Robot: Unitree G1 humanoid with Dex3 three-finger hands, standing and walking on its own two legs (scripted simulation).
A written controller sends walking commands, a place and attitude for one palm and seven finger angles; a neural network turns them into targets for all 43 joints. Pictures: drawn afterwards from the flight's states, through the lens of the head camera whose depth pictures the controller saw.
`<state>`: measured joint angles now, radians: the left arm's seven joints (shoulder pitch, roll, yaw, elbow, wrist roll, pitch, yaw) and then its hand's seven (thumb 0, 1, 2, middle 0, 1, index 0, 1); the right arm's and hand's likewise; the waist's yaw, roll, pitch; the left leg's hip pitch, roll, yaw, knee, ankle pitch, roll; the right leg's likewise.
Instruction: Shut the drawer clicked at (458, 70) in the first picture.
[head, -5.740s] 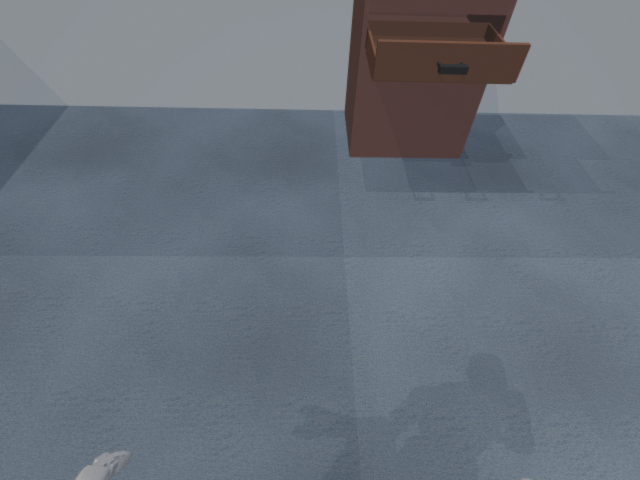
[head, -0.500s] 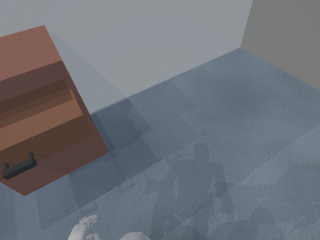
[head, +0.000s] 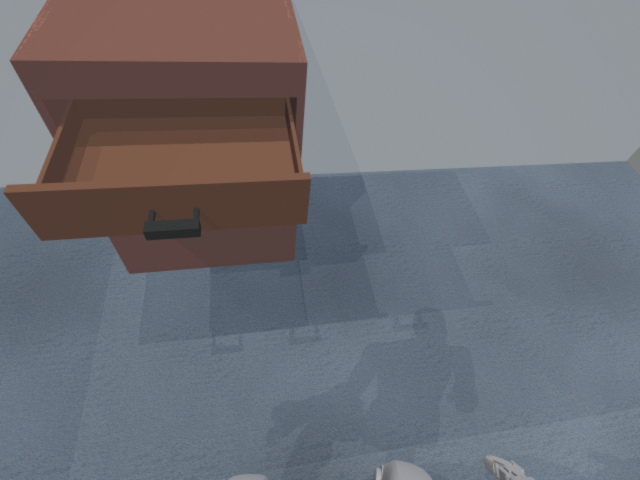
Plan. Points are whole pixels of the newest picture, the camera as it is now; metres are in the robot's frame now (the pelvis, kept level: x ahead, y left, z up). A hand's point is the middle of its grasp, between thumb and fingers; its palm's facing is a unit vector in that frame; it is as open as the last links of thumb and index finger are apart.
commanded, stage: turn to face it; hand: left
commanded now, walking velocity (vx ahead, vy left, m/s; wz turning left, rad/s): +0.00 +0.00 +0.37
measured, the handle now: (173, 221) +0.55 +0.33 -0.14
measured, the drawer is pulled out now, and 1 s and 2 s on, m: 0.28 0.28 0.28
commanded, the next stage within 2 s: take the last steps up to it in 0.40 s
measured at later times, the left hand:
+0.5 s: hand out of the picture +0.02 +0.16 -0.14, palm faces +0.18 -0.95 -0.27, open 7.4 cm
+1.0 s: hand out of the picture -0.13 +0.20 -0.17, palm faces +0.31 -0.94 -0.17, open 7.4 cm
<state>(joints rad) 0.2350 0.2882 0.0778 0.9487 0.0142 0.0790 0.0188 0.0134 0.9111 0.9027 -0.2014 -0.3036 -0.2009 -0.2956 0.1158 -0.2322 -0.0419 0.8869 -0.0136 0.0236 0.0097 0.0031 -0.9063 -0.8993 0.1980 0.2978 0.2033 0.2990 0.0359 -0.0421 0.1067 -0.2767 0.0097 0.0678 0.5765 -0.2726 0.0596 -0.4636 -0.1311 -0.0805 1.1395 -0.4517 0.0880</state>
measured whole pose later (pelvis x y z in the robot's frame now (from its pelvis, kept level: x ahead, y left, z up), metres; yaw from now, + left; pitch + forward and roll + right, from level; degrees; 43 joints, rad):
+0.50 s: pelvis -0.04 -0.04 +0.00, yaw +10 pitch -2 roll +1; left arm 0.19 0.15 0.03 0.92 0.01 0.03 0.04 0.01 0.91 0.90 -0.20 -0.30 -0.21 -0.30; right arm 0.27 -0.22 -0.07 1.00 -0.02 0.08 0.01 0.01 -0.91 -0.90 0.20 0.30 0.20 0.30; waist -0.03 0.06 0.05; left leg -0.45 -0.06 -0.04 0.90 -0.40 -0.01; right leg -0.19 -0.03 -0.08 0.51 -0.28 -0.02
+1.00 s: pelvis -0.03 +0.03 +0.01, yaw +14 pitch -2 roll -1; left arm 0.40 0.22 0.06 1.13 0.03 0.03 -0.01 0.01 0.91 0.90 -0.20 -0.30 -0.20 -0.30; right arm 0.29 -0.15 -0.03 1.02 -0.02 -0.04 -0.01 0.00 -0.92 -0.90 0.20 0.30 0.20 0.30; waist 0.03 -0.04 0.00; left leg -0.07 0.03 0.10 0.41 -0.31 0.02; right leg -0.42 -0.09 -0.07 0.98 -0.35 0.00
